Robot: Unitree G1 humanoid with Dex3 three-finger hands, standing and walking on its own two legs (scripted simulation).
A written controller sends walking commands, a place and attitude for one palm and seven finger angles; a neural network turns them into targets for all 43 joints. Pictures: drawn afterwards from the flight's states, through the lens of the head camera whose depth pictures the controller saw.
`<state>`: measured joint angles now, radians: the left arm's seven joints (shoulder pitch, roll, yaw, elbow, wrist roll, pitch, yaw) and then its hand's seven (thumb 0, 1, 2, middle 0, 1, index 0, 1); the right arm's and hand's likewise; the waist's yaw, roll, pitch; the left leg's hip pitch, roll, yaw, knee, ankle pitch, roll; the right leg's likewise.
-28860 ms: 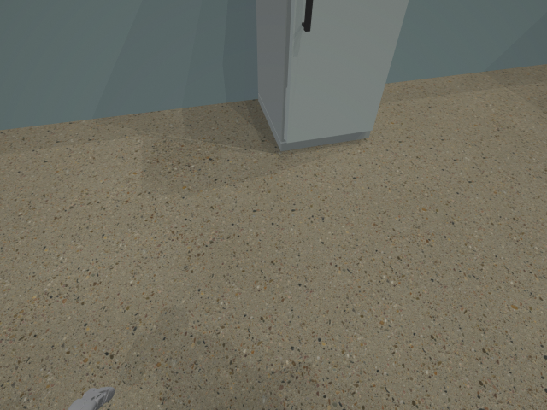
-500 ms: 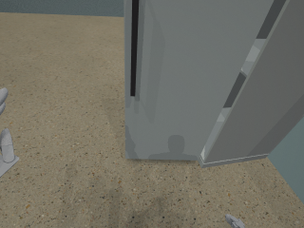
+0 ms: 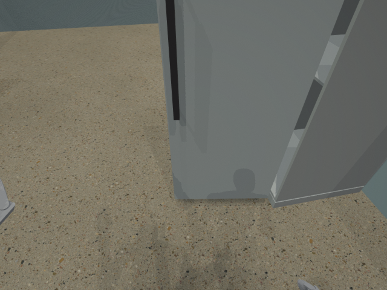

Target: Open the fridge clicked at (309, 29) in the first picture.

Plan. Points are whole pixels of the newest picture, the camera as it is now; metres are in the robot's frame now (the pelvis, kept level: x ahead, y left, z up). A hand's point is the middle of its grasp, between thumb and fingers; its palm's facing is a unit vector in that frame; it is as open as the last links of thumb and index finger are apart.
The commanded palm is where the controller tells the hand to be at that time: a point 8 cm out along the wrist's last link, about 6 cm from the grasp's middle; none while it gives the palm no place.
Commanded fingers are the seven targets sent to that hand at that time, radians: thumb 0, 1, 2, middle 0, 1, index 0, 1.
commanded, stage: let the arm hang, fingers relaxed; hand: left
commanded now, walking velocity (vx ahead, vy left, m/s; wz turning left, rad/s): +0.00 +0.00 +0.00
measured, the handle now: (173, 52) +0.74 +0.13 +0.19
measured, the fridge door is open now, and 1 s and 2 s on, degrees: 79 79 79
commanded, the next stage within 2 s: look to check the result in 1.14 s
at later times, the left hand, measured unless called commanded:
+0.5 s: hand out of the picture +0.02 +0.20 -0.17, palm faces +0.11 -0.97 -0.21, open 7.0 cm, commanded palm none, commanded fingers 0.00 0.90 0.90 -0.20 -0.30 -0.20 -0.30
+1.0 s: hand out of the picture -0.03 +0.23 -0.16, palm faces +0.07 -0.97 -0.25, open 7.4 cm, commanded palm none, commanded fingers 0.00 0.90 0.90 -0.20 -0.30 -0.20 -0.30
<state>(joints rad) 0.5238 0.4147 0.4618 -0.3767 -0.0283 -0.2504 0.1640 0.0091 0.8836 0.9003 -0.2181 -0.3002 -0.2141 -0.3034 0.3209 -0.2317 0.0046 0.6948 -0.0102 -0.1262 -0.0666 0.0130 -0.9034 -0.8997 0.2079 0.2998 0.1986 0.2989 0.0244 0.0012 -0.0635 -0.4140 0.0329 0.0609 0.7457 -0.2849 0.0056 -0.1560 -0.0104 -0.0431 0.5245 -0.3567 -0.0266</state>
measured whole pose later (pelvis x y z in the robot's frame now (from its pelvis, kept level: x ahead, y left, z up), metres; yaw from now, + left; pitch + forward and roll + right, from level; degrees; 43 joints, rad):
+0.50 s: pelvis -0.02 +0.01 +0.00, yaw +5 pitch -1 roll -1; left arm 0.24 0.22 0.02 0.92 0.02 0.02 0.02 -0.04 0.96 0.90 -0.21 -0.30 -0.21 -0.30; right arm 0.25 -0.17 0.01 1.00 -0.02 0.03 -0.01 0.01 -0.91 -0.90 0.20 0.30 0.20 0.30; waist 0.01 -0.02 0.07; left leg -0.26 -0.01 0.02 0.54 -0.28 0.03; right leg -0.25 0.02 -0.06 0.50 -0.23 -0.03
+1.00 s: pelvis -0.04 +0.02 +0.01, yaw +3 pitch -2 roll +0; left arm 0.22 0.22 0.01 1.14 0.02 0.01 0.01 0.01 0.91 0.90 -0.20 -0.30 -0.20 -0.30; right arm 0.22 -0.23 -0.01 1.12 -0.02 0.00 -0.01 0.00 -0.91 -0.90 0.21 0.30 0.20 0.30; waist 0.01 0.01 0.03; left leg -0.17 -0.05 0.06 0.38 -0.18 0.06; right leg -0.20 -0.01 -0.02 0.39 -0.15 0.00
